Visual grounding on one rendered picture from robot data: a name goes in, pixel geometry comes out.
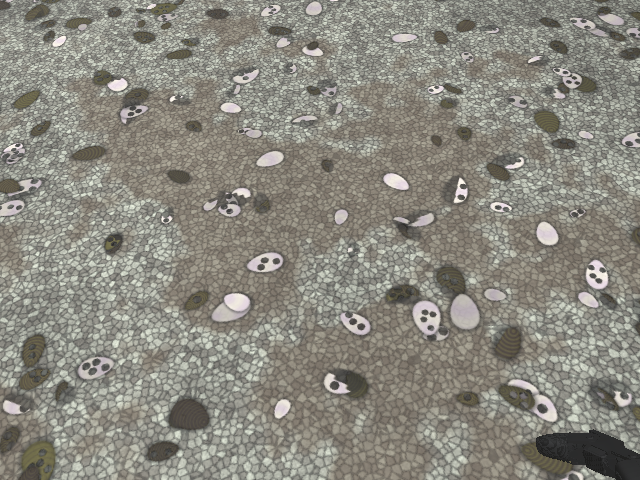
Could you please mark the robot right hand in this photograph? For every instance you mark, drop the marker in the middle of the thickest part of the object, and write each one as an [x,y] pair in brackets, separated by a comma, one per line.
[599,452]

